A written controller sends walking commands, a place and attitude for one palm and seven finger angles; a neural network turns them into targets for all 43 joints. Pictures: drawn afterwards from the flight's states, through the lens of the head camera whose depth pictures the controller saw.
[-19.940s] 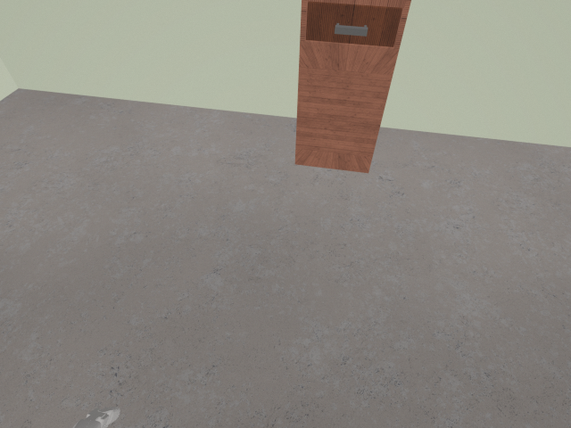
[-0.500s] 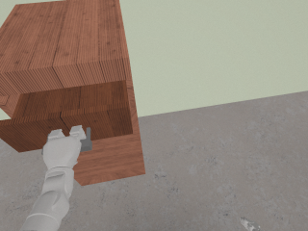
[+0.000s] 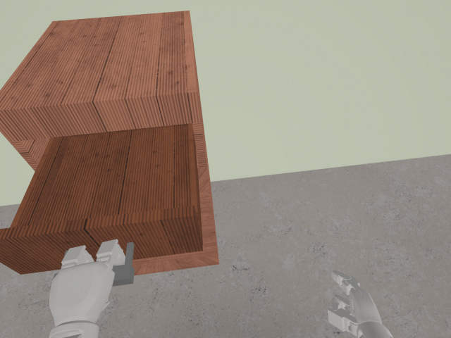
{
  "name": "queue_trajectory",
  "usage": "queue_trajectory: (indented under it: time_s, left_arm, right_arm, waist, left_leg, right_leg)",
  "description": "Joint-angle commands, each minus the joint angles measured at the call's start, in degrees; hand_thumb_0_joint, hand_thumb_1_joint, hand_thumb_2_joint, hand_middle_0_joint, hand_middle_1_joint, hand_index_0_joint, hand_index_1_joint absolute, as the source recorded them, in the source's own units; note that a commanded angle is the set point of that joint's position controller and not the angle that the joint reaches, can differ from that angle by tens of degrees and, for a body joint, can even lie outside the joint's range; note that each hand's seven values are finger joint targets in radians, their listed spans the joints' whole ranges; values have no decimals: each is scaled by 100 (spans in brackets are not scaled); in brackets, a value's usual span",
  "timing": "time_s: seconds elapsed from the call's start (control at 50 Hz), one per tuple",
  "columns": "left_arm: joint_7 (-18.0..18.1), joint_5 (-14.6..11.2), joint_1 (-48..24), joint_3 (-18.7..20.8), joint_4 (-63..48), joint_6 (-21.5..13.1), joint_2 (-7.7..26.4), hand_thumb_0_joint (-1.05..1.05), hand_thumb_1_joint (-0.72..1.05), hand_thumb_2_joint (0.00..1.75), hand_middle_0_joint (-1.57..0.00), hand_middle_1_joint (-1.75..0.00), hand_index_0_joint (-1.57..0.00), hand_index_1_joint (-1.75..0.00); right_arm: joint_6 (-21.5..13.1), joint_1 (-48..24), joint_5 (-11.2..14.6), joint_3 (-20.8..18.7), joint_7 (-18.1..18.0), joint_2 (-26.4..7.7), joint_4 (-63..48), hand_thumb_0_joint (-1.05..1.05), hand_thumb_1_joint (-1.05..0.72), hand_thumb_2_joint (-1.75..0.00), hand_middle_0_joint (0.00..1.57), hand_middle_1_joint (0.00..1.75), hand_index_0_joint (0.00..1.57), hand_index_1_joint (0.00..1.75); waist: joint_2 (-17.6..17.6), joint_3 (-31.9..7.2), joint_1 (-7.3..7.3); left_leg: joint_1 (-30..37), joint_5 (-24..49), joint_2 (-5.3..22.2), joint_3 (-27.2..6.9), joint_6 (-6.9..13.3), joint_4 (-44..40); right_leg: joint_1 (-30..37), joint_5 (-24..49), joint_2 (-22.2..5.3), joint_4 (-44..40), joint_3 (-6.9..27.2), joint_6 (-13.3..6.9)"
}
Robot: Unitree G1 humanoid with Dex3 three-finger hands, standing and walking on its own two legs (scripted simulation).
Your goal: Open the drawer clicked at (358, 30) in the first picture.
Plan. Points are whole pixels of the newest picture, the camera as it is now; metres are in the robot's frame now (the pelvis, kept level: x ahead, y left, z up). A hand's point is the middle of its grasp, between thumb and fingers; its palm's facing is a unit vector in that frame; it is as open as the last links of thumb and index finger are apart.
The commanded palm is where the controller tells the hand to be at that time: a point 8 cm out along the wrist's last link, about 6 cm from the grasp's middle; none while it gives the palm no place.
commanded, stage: pull the drawer open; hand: left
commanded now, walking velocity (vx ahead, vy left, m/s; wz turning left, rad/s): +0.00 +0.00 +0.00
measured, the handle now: (97, 265) +0.23 +0.25 +0.01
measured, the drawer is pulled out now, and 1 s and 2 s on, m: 0.24 0.30 0.30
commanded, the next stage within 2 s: open the thumb to release the handle in 0.68 s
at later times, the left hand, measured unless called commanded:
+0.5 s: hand out of the picture +0.13 +0.23 -0.01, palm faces -0.03 -0.11 -0.99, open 5.9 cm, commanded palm +0.08 +0.23 +0.05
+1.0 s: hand (89, 333) +0.13 +0.23 -0.01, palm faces +0.05 -0.09 -0.99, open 6.7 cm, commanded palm +0.10 +0.22 +0.05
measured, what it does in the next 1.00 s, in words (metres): stands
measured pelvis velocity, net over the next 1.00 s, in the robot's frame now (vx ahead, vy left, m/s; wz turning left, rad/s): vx -0.02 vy -0.01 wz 0.02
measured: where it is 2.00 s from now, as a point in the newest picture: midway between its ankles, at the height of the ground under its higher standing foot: outside the picture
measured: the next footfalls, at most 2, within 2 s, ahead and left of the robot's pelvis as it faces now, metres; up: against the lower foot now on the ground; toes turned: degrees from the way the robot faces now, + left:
none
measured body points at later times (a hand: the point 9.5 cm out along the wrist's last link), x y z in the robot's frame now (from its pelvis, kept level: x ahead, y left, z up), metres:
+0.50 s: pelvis -0.02 -0.02 -0.01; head -0.01 -0.04 +0.44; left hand +0.12 +0.23 +0.04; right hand +0.19 -0.24 -0.10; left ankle -0.01 +0.13 -0.70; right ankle -0.04 -0.12 -0.70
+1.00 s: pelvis -0.02 -0.01 -0.02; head +0.00 -0.04 +0.43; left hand +0.13 +0.23 +0.04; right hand +0.20 -0.21 -0.12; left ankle -0.01 +0.13 -0.70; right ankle -0.04 -0.12 -0.70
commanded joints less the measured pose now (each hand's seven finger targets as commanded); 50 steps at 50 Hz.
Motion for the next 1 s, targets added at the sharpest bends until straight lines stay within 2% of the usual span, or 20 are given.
queue_trajectory:
  time_s: [0.0, 0.06, 0.08, 0.16, 0.22, 0.26, 0.42, 0.46, 0.54, 0.56, 0.58, 0.6, 0.66, 0.68, 0.74, 0.76, 0.78, 0.86, 0.88, 0.98]
  left_arm:
    - [415, 4, 55, 879, -1491, -26, 923, 0, 90, 90, -40, -135, -40, -135]
    - [484, -12, 430, 1011, -1575, -80, 1024, 0, 90, 90, -40, -135, -40, -135]
    - [497, -18, 574, 898, -1501, -91, 881, 0, 90, 90, -40, -135, -40, -135]
    - [521, -82, 833, 1100, -1662, -160, 1069, 0, 90, 90, -40, -135, -40, -135]
    - [530, -111, 1112, 977, -1662, -211, 925, 0, 90, 90, -40, -135, -40, -135]
    - [533, -138, 1241, 1120, -1821, -259, 1101, 0, 90, 90, -40, -135, -40, -135]
    - [501, -258, 2507, 1007, -2087, -421, 909, 0, 90, 90, -40, -135, -40, -135]
    - [525, -256, 2407, 1216, -2120, -426, 1102, 0, 90, 90, -40, -135, -40, -135]
    - [634, -200, 2294, 1220, -2062, -409, 1040, 0, 90, 90, -40, -135, -40, -135]
    - [670, -171, 2264, 1317, -2149, -436, 1118, 0, 90, 90, -40, -135, -40, -135]
    - [692, -192, 2452, 1141, -2087, -429, 925, 0, 90, 90, -40, -135, -40, -135]
    - [720, -196, 2414, 1253, -2132, -441, 1037, 0, 90, 90, -40, -135, -40, -135]
    - [800, -177, 2452, 1265, -2202, -399, 1017, 0, 90, 90, -40, -135, -40, -135]
    - [814, -159, 2522, 1110, -2216, -383, 855, 0, 90, 90, -40, -135, -40, -135]
    - [845, -162, 2433, 1194, -2309, -310, 970, 0, 90, 90, -40, -135, -40, -135]
    - [885, -84, 551, 825, -2329, -264, 862, 0, 90, 90, -40, -135, -40, -135]
    - [944, -36, 701, 957, -2170, -257, 812, 0, 83, 87, -40, -134, -40, -134]
    - [902, -49, 962, 853, -1984, -70, 784, 0, 55, 75, -38, -131, -38, -131]
    - [836, -72, 1000, 550, -1986, 6, 557, 0, 48, 72, -37, -130, -37, -130]
    - [433, -107, 937, 331, -1918, 172, 623, 0, 13, 57, -35, -127, -35, -127]
  right_arm:
    - [-280, -743, -57, -182, -42, -620, -872, 0, -90, -90, 20, 30, 20, 30]
    - [-285, -806, -63, -161, -50, -589, -889, 0, -90, -90, 20, 30, 20, 30]
    - [-296, -734, -51, -195, -60, -564, -897, 0, -90, -90, 20, 30, 20, 30]
    - [-284, -865, -77, -146, -71, -567, -942, 0, -90, -90, 20, 30, 20, 30]
    - [-311, -813, -57, -162, -76, -535, -981, 0, -90, -90, 20, 30, 20, 30]
    - [-305, -901, -85, -127, -62, -540, -1012, 0, -90, -90, 20, 30, 20, 30]
    - [-298, -856, -80, -139, 54, -532, -1138, 0, -90, -90, 20, 30, 20, 30]
    - [-267, -906, -107, -126, 78, -556, -1147, 0, -90, -90, 20, 30, 20, 30]
    - [-226, -819, -105, -168, 83, -568, -1180, 0, -90, -90, 20, 30, 20, 30]
    - [-226, -828, -124, -165, 114, -576, -1194, 0, -90, -90, 20, 30, 20, 30]
    - [-232, -768, -111, -186, 116, -559, -1226, 0, -90, -90, 20, 30, 20, 30]
    - [-226, -766, -124, -186, 134, -575, -1200, 0, -90, -90, 20, 30, 20, 30]
    - [-192, -753, -121, -199, 155, -585, -1234, 0, -90, -90, 20, 30, 20, 30]
    - [-192, -700, -109, -225, 157, -574, -1251, 0, -90, -90, 20, 30, 20, 30]
    - [-165, -706, -91, -220, 152, -593, -1280, 0, -90, -90, 20, 30, 20, 30]
    - [-131, -752, -133, -169, 115, -658, -1134, 0, -90, -90, 20, 30, 20, 30]
    - [-200, -617, -118, -256, 39, -593, -1161, 0, -90, -90, 20, 30, 20, 30]
    - [-215, -666, -95, -199, 6, -590, -1159, 0, -90, -90, 20, 30, 20, 30]
    - [-210, -644, -53, -217, -16, -579, -1185, 0, -90, -90, 20, 30, 20, 30]
    - [-198, -758, 2, -93, -121, -550, -1179, 0, -90, -90, 20, 30, 20, 30]
  waist:
    - [-80, -1088, 177]
    - [75, -1076, 262]
    - [-37, -848, 195]
    - [-141, -887, 294]
    - [-141, -584, 250]
    - [-132, -716, 349]
    - [20, -599, 438]
    - [-57, -621, 456]
    - [92, -506, 328]
    - [127, -607, 395]
    - [95, -584, 361]
    - [4, -814, 388]
    - [-5, -907, 390]
    - [18, -916, 346]
    - [87, -979, 335]
    - [-37, -859, -110]
    - [45, -859, 41]
    - [-82, -1274, 182]
    - [-135, -1157, 106]
    - [-343, -836, 138]
  left_leg:
    - [928, 2244, -185, 291, 216, -272]
    - [876, 1996, -222, 304, 207, -252]
    - [758, 1903, -213, 292, 222, -241]
    - [654, 1552, -262, 287, 222, -217]
    - [513, 1336, -258, 287, 247, -203]
    - [557, 1299, -279, 279, 237, -179]
    - [305, 1300, -267, 294, 262, -102]
    - [257, 1275, -280, 278, 243, -47]
    - [173, 1163, -235, 247, 253, 2]
    - [258, 1227, -241, 251, 234, 50]
    - [179, 1245, -232, 254, 259, 76]
    - [264, 1384, -233, 243, 245, 133]
    - [252, 1528, -225, 229, 223, 181]
    - [229, 1601, -203, 226, 247, 211]
    - [277, 1740, -173, 206, 234, 216]
    - [294, 1417, -191, 142, 226, 349]
    - [279, 1293, -161, 173, 253, 299]
    - [500, 1498, -172, 195, 230, 221]
    - [461, 1509, -160, 190, 262, 189]
    - [431, 1358, -186, 226, 304, 2]
  right_leg:
    - [277, 3049, 41, -426, -284, -169]
    - [237, 2829, 31, -421, -193, -192]
    - [184, 2761, 40, -414, -236, -187]
    - [111, 2416, 11, -475, -84, -178]
    - [-11, 2183, 1, -523, -96, -175]
    - [-42, 2062, -18, -544, 41, -189]
    - [42, 2272, -48, -433, 78, -213]
    - [-61, 2209, -52, -407, 158, -215]
    - [-301, 1916, 2, -326, -2, -238]
    - [-400, 1882, 7, -283, 44, -254]
    - [-315, 2041, 6, -221, -66, -241]
    - [-346, 2198, 13, -169, 2, -251]
    - [-384, 2312, 28, -37, -35, -255]
    - [-359, 2382, 39, 16, -135, -249]
    - [-389, 2401, 48, 55, -169, -260]
    - [-957, 2037, -2, 40, -133, -197]
    - [-801, 1877, 30, 20, -315, -187]
    - [-585, 2010, 24, -5, -262, -214]
    - [-482, 2066, 26, -29, -380, -191]
    - [-266, 2086, -20, -293, -300, -135]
